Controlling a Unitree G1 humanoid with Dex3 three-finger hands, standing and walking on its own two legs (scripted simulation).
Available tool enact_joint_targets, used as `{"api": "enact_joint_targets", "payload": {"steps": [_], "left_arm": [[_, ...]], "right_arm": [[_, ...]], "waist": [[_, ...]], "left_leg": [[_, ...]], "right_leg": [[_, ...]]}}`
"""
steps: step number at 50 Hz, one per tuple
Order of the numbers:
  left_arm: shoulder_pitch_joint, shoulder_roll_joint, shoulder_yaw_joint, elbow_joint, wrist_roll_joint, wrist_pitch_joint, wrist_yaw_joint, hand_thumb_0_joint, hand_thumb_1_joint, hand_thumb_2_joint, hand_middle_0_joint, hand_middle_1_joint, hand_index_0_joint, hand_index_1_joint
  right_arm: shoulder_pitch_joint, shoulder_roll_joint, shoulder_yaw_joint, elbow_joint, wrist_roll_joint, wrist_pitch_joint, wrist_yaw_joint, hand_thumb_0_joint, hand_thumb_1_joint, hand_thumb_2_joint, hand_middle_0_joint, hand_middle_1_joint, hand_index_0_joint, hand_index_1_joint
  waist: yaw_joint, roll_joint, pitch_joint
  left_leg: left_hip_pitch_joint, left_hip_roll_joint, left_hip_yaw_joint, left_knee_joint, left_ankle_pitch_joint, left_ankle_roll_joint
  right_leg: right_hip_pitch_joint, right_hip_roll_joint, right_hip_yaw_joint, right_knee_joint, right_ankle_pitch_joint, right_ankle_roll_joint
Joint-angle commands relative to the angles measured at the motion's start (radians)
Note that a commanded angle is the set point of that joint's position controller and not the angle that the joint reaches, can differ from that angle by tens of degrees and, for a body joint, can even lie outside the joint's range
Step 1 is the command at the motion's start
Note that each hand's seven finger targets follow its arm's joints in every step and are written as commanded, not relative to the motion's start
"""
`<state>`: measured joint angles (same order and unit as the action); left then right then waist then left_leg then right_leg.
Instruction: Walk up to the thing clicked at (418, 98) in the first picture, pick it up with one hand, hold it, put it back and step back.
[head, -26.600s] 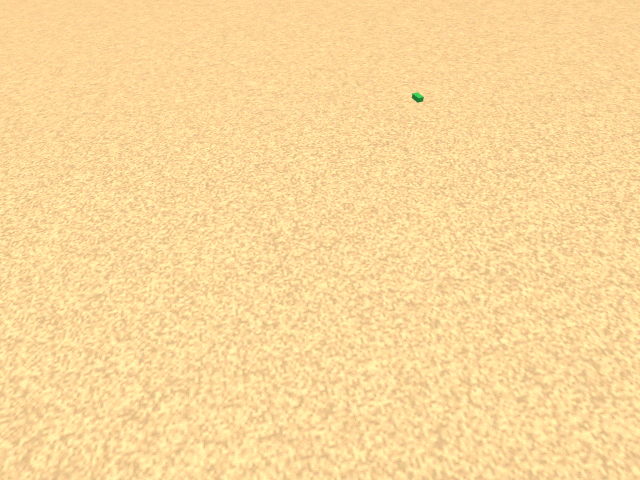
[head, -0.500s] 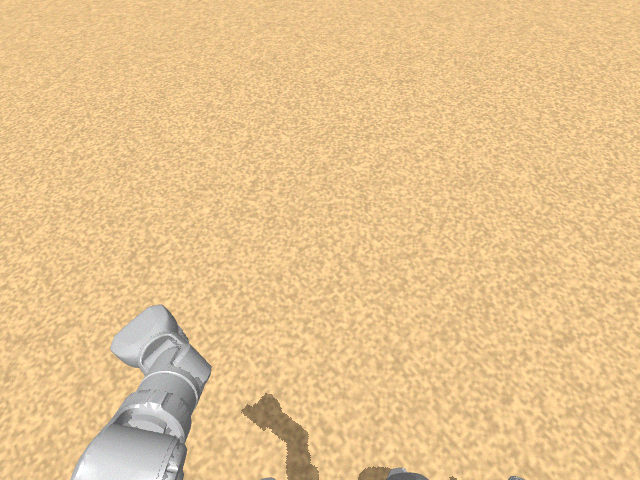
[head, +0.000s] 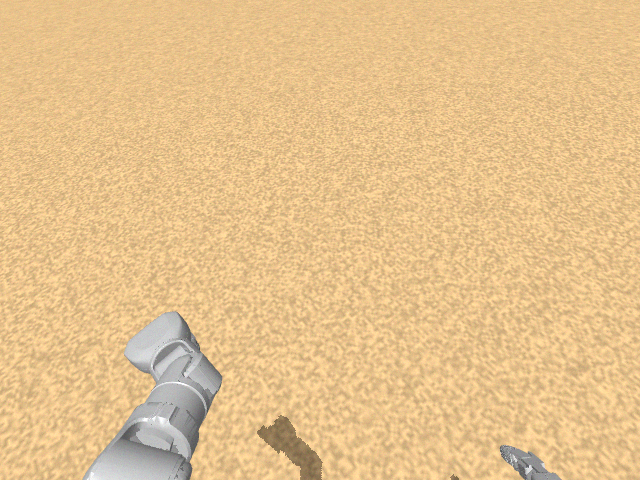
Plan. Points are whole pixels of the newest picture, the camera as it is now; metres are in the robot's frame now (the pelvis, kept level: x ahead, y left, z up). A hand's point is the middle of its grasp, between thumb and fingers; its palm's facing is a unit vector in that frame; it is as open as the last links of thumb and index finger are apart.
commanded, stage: hold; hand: left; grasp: from above
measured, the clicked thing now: (176, 373) +0.32 +0.25 -0.11
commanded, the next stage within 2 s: crouch in 1.50 s
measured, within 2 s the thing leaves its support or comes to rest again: neither
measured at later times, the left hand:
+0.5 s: hand (175, 360) +0.31 +0.23 -0.04, palm faces -0.30 -0.32 -0.90, open 7.3 cm
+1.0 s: hand (167, 368) +0.29 +0.23 -0.03, palm faces -0.29 -0.33 -0.90, open 7.3 cm
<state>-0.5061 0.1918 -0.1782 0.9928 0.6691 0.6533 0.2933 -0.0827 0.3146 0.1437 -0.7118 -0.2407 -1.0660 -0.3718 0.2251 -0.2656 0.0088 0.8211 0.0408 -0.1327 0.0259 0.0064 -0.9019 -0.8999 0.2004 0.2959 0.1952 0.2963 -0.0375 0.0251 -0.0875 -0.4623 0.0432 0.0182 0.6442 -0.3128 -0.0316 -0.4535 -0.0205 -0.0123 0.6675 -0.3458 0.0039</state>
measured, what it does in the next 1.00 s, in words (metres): stands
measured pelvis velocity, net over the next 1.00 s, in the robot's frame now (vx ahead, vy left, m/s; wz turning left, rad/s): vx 0.00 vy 0.00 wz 0.00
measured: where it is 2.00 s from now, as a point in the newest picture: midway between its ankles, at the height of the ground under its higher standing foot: outside the picture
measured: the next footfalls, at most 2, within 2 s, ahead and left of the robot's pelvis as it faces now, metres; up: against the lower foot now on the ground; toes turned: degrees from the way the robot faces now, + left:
none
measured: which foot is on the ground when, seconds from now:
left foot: down 0.00-1.00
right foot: down 0.00-1.00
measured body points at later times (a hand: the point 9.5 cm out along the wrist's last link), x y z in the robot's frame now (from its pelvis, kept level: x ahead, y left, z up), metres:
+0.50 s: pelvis +0.00 +0.00 +0.01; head +0.02 -0.02 +0.46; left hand +0.33 +0.24 +0.01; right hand +0.13 -0.24 -0.11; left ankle +0.00 +0.14 -0.72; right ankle -0.01 -0.12 -0.72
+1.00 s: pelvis +0.00 +0.00 +0.01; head +0.01 -0.02 +0.46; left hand +0.31 +0.24 +0.02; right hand +0.16 -0.23 -0.10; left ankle +0.00 +0.14 -0.72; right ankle -0.01 -0.12 -0.72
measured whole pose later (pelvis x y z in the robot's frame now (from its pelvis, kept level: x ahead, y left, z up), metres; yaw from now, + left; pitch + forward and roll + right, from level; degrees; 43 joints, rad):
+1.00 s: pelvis +0.00 +0.00 +0.01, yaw +0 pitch +3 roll +1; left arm -0.40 0.19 -0.25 0.75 0.70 0.76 0.17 -0.06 0.25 0.23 -0.71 -0.29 -1.02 -0.43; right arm 0.17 -0.26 0.03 0.78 0.05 -0.11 0.06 0.01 -0.91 -0.91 0.20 0.30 0.19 0.30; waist 0.01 0.05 -0.06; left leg -0.31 0.03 0.02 0.53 -0.27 -0.02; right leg -0.30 -0.03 -0.01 0.56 -0.30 0.01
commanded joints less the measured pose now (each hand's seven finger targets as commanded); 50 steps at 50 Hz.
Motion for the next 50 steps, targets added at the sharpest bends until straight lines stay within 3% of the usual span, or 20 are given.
{"api": "enact_joint_targets", "payload": {"steps": [1, 4, 13, 19, 24, 33, 36, 37, 38, 39, 42, 47, 48, 50], "left_arm": [[-0.384, 0.177, 0.013, -0.171, 0.048, 0.016, 0.036, 0.0, 0.631, 0.3, -1.029, -0.393, -1.044, -0.375], [-0.383, 0.16, -0.001, -0.178, 0.045, 0.023, 0.03, 0.0, 0.6, 0.342, -1.012, -0.396, -1.019, -0.385], [-0.357, 0.176, -0.004, -0.217, 0.053, 0.039, 0.008, 0.0, 0.602, 0.351, -1.014, -0.401, -1.018, -0.394], [-0.345, 0.165, -0.016, -0.237, 0.06, 0.051, -0.006, 0.0, 0.599, 0.386, -1.01, -0.423, -1.011, -0.419], [-0.335, 0.164, -0.02, -0.281, 0.062, 0.057, -0.019, 0.0, 0.615, 0.37, -1.026, -0.416, -1.027, -0.412], [-0.307, 0.161, -0.029, -0.32, 0.069, 0.084, -0.044, 0.0, 0.569, 0.387, -1.003, -0.402, -0.997, -0.407], [-0.292, 0.174, -0.029, -0.344, 0.074, 0.085, -0.057, 0.0, 0.565, 0.391, -0.996, -0.412, -0.99, -0.415], [-0.293, 0.152, -0.042, -0.357, 0.078, 0.087, -0.061, 0.0, 0.554, 0.408, -0.995, -0.412, -0.986, -0.42], [-0.286, 0.167, -0.033, -0.332, 0.083, 0.089, -0.064, 0.0, 0.568, 0.385, -1.001, -0.412, -0.996, -0.415], [-0.278, 0.174, -0.033, -0.364, 0.084, 0.086, -0.067, 0.0, 0.568, 0.404, -0.997, -0.426, -0.992, -0.429], [-0.274, 0.179, -0.031, -0.397, 0.092, 0.091, -0.072, 0.0, 0.611, 0.429, -1.018, -0.456, -1.017, -0.454], [-0.264, 0.145, -0.049, -0.412, 0.083, 0.108, -0.077, 0.0, 0.647, 0.395, -1.049, -0.432, -1.049, -0.429], [-0.287, 0.172, -0.04, -0.456, 0.086, 0.107, -0.078, 0.0, 0.642, 0.433, -1.047, -0.441, -1.043, -0.442], [-0.254, 0.161, -0.044, -0.43, 0.085, 0.116, -0.087, 0.0, 0.625, 0.401, -1.039, -0.418, -1.035, -0.42]], "right_arm": [[-0.019, -0.127, -0.036, -0.101, 0.006, -0.036, 0.006, 0.0, -0.9, -0.898, 0.2, 0.3, 0.199, 0.3], [-0.032, -0.125, -0.032, -0.104, 0.009, -0.036, 0.01, 0.0, -0.898, -0.898, 0.2, 0.3, 0.199, 0.3], [-0.051, -0.12, -0.028, -0.121, 0.013, -0.034, 0.022, 0.0, -0.9, -0.899, 0.2, 0.3, 0.199, 0.3], [-0.067, -0.118, -0.025, -0.127, 0.015, -0.032, 0.026, 0.0, -0.901, -0.9, 0.199, 0.3, 0.199, 0.3], [-0.083, -0.115, -0.023, -0.135, 0.014, -0.03, 0.027, 0.0, -0.903, -0.901, 0.199, 0.3, 0.199, 0.3], [-0.101, -0.117, -0.021, -0.142, 0.017, -0.024, 0.031, 0.0, -0.905, -0.902, 0.199, 0.3, 0.199, 0.3], [-0.112, -0.116, -0.02, -0.15, 0.015, -0.024, 0.03, 0.0, -0.905, -0.902, 0.199, 0.3, 0.199, 0.3], [-0.119, -0.113, -0.019, -0.154, 0.015, -0.023, 0.032, 0.0, -0.906, -0.902, 0.199, 0.3, 0.199, 0.3], [-0.112, -0.12, -0.021, -0.153, 0.014, -0.024, 0.033, 0.0, -0.907, -0.903, 0.199, 0.3, 0.199, 0.3], [-0.119, -0.115, -0.02, -0.155, 0.015, -0.023, 0.033, 0.0, -0.907, -0.903, 0.199, 0.3, 0.199, 0.3], [-0.137, -0.111, -0.018, -0.17, 0.016, -0.023, 0.032, 0.0, -0.903, -0.902, 0.199, 0.3, 0.199, 0.3], [-0.145, -0.11, -0.015, -0.171, 0.014, -0.025, 0.032, 0.0, -0.906, -0.902, 0.199, 0.3, 0.199, 0.3], [-0.154, -0.109, -0.015, -0.176, 0.017, -0.026, 0.031, 0.0, -0.904, -0.902, 0.199, 0.3, 0.199, 0.3], [-0.155, -0.109, -0.013, -0.174, 0.015, -0.025, 0.031, 0.0, -0.904, -0.902, 0.199, 0.3, 0.199, 0.3]], "waist": [[0.004, -0.023, -0.265], [0.0, -0.039, -0.253], [0.027, -0.033, -0.256], [0.023, -0.064, -0.25], [0.031, -0.042, -0.231], [0.032, -0.051, -0.243], [0.045, -0.033, -0.231], [0.038, -0.042, -0.222], [0.033, -0.043, -0.222], [0.048, -0.027, -0.227], [0.055, -0.022, -0.233], [0.041, -0.057, -0.212], [0.052, -0.032, -0.228], [0.05, -0.041, -0.208]], "left_leg": [[0.163, -0.055, 0.032, -0.08, 0.271, 0.038], [0.176, -0.057, 0.033, -0.088, 0.274, 0.042], [0.208, -0.06, 0.035, -0.117, 0.301, 0.044], [0.223, -0.06, 0.033, -0.122, 0.317, 0.049], [0.227, -0.059, 0.032, -0.143, 0.283, 0.046], [0.255, -0.06, 0.034, -0.139, 0.344, 0.052], [0.258, -0.056, 0.03, -0.149, 0.339, 0.046], [0.262, -0.056, 0.028, -0.149, 0.334, 0.049], [0.254, -0.057, 0.029, -0.151, 0.328, 0.049], [0.257, -0.055, 0.026, -0.156, 0.331, 0.046], [0.261, -0.059, 0.028, -0.154, 0.322, 0.046], [0.258, -0.058, 0.026, -0.154, 0.312, 0.052], [0.268, -0.06, 0.028, -0.155, 0.311, 0.051], [0.262, -0.059, 0.027, -0.159, 0.299, 0.052]], "right_leg": [[0.148, 0.047, -0.011, -0.103, 0.32, -0.003], [0.156, 0.044, -0.006, -0.116, 0.334, 0.002], [0.205, 0.041, -0.01, -0.136, 0.353, -0.001], [0.221, 0.04, -0.006, -0.147, 0.384, 0.006], [0.221, 0.04, -0.012, -0.157, 0.328, -0.002], [0.247, 0.037, -0.005, -0.16, 0.404, 0.004], [0.249, 0.041, -0.015, -0.163, 0.376, -0.003], [0.238, 0.04, -0.012, -0.167, 0.378, -0.001], [0.241, 0.04, -0.014, -0.164, 0.366, -0.003], [0.249, 0.043, -0.017, -0.164, 0.365, -0.005], [0.255, 0.039, -0.01, -0.173, 0.357, -0.001], [0.249, 0.039, -0.01, -0.178, 0.357, 0.002], [0.254, 0.037, -0.008, -0.18, 0.359, 0.004], [0.248, 0.037, -0.011, -0.182, 0.336, 0.001]]}}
